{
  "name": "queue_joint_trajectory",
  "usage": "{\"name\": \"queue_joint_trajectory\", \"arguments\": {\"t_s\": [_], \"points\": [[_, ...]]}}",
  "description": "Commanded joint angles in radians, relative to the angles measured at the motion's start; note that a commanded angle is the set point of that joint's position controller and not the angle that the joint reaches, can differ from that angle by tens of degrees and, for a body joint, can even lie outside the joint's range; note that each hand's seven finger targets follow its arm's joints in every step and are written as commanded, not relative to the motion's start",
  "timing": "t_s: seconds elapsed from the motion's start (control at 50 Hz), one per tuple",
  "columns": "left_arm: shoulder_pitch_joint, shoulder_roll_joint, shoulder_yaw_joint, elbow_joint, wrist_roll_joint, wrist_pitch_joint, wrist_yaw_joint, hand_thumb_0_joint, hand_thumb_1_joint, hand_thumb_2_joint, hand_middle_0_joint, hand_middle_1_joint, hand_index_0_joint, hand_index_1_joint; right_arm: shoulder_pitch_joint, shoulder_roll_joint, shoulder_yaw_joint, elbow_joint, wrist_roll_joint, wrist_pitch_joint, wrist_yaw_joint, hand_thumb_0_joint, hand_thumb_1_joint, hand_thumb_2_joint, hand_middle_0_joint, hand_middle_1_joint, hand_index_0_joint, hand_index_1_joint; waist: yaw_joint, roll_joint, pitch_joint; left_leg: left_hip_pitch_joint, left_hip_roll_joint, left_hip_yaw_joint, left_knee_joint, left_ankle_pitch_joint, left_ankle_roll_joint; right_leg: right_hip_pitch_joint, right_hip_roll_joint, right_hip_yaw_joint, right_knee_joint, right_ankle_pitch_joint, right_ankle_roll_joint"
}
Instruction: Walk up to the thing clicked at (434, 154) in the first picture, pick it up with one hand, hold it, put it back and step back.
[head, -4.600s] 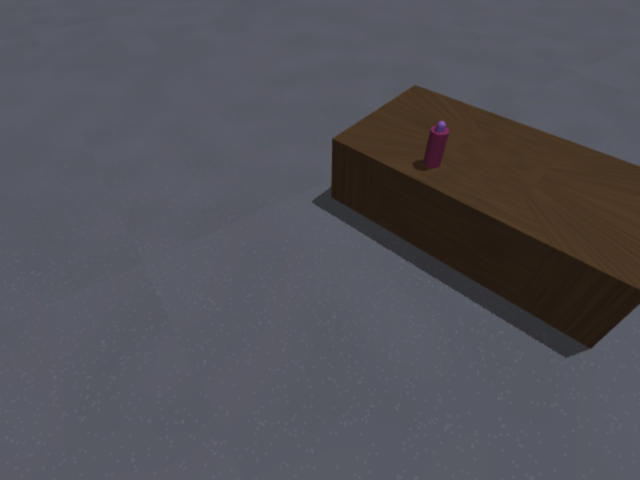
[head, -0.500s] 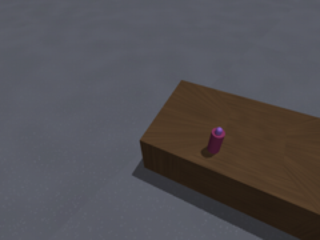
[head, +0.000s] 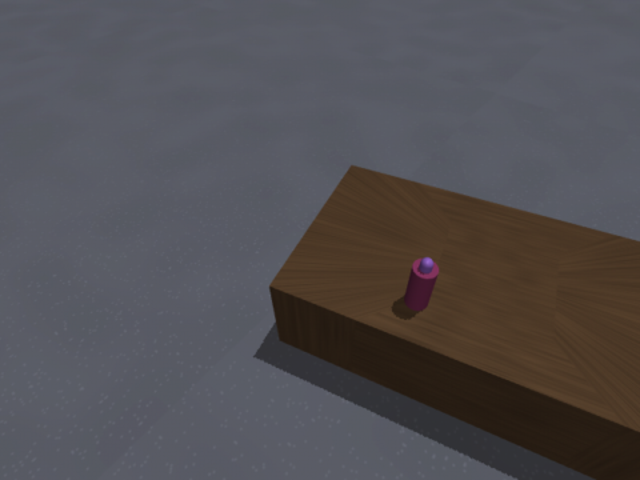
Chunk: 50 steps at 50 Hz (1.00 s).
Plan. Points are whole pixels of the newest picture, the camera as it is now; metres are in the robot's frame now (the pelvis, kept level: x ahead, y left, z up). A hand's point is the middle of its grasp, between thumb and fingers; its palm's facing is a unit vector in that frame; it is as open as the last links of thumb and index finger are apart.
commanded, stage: stand
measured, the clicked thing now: (421, 281) +0.67 -0.23 -0.36
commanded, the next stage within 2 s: none
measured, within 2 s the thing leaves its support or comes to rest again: neither
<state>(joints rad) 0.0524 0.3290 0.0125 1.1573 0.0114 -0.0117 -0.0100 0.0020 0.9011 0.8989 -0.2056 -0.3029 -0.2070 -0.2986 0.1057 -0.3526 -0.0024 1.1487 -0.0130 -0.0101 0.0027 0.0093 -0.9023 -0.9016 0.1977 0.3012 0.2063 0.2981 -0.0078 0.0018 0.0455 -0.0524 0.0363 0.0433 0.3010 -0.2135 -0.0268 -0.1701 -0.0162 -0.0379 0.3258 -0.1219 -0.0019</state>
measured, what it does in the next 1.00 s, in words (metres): stands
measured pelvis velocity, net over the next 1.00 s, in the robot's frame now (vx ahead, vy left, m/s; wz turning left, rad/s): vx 0.01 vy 0.00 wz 0.02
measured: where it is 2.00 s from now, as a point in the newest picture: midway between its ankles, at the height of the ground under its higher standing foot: outside the picture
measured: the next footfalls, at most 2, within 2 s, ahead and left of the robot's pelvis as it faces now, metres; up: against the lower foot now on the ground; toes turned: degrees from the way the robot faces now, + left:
none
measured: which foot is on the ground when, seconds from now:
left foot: down 0.00-1.00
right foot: down 0.00-1.00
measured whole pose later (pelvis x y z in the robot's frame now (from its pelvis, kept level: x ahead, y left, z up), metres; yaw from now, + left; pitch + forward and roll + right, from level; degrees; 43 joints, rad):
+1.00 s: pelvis +0.01 +0.00 +0.00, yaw +1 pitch -2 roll +0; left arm 0.09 0.34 0.00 1.15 0.01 -0.02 -0.01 0.00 0.90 0.90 -0.21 -0.30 -0.21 -0.30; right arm 0.12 -0.35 0.01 1.13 -0.01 -0.01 0.01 0.01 -0.90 -0.90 0.20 0.30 0.21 0.30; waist 0.00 0.01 0.04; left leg -0.04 0.04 0.02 0.30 -0.22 -0.03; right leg -0.16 -0.02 -0.06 0.33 -0.14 0.00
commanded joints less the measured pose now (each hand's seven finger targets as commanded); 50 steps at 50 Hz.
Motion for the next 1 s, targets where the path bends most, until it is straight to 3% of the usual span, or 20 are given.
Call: {"name": "queue_joint_trajectory", "arguments": {"t_s": [0.0,0.16,0.24,0.38,0.42,0.62,0.76,0.98], "points": [[-0.045,0.219,0.035,-0.056,-0.003,-0.019,0.012,0.0,0.9,0.9,-0.2,-0.3,-0.2,-0.3,-0.034,-0.207,-0.034,-0.062,0.0,-0.023,-0.011,0.0,-0.9,-0.9,0.2,0.3,0.2,0.3,0.005,-0.002,-0.069,-0.074,0.11,-0.098,-0.07,0.086,0.033,0.087,-0.126,0.115,-0.046,0.106,-0.014],[-0.025,0.228,0.032,-0.057,-0.004,-0.021,0.012,0.0,0.9,0.9,-0.2,-0.3,-0.2,-0.3,-0.029,-0.209,-0.035,-0.068,0.001,-0.021,-0.008,0.0,-0.9,-0.9,0.2,0.3,0.2,0.3,0.009,-0.005,-0.07,-0.066,0.11,-0.104,-0.07,0.061,0.037,0.075,-0.125,0.112,-0.05,0.06,-0.014],[-0.02,0.227,0.03,-0.06,-0.005,-0.023,0.012,0.0,0.9,0.9,-0.2,-0.3,-0.2,-0.3,-0.022,-0.211,-0.036,-0.069,0.0,-0.022,-0.008,0.0,-0.9,-0.9,0.2,0.3,0.2,0.3,0.007,0.0,-0.084,-0.048,0.111,-0.103,-0.061,0.105,0.035,0.08,-0.127,0.108,-0.04,0.11,-0.018],[-0.015,0.235,0.03,-0.06,-0.005,-0.023,0.014,0.0,0.9,0.9,-0.2,-0.3,-0.2,-0.3,-0.018,-0.202,-0.032,-0.072,0.0,-0.018,-0.008,0.0,-0.9,-0.9,0.2,0.3,0.2,0.3,0.004,-0.005,-0.076,-0.054,0.109,-0.1,-0.055,0.085,0.036,0.075,-0.13,0.111,-0.044,0.107,-0.017],[-0.003,0.235,0.029,-0.058,-0.006,-0.023,0.014,0.0,0.9,0.9,-0.2,-0.3,-0.2,-0.3,-0.017,-0.204,-0.032,-0.07,0.002,-0.016,-0.007,0.0,-0.9,-0.9,0.2,0.3,0.2,0.3,0.009,-0.001,-0.066,-0.058,0.106,-0.103,-0.059,0.073,0.037,0.074,-0.124,0.108,-0.047,0.07,-0.015],[-0.002,0.229,0.027,-0.06,-0.005,-0.022,0.013,0.0,0.9,0.9,-0.2,-0.3,-0.2,-0.3,-0.016,-0.211,-0.028,-0.074,0.0,-0.02,-0.011,0.0,-0.9,-0.9,0.2,0.3,0.2,0.3,0.011,0.008,-0.084,-0.054,0.117,-0.107,-0.055,0.147,0.036,0.102,-0.133,0.106,-0.026,0.162,-0.018],[0.0,0.235,0.027,-0.06,-0.004,-0.022,0.015,0.0,0.9,0.9,-0.2,-0.3,-0.2,-0.3,-0.02,-0.208,-0.028,-0.076,0.002,-0.017,-0.01,0.0,-0.9,-0.9,0.2,0.3,0.2,0.3,0.011,-0.005,-0.07,-0.056,0.112,-0.106,-0.058,0.114,0.037,0.092,-0.129,0.099,-0.038,0.126,-0.016],[0.0,0.229,0.025,-0.065,-0.006,-0.023,0.016,0.0,0.9,0.9,-0.2,-0.3,-0.2,-0.3,-0.021,-0.213,-0.031,-0.078,0.002,-0.019,-0.011,0.0,-0.9,-0.9,0.2,0.3,0.2,0.3,0.013,0.006,-0.078,-0.046,0.113,-0.105,-0.057,0.156,0.034,0.101,-0.13,0.095,-0.031,0.169,-0.017]]}}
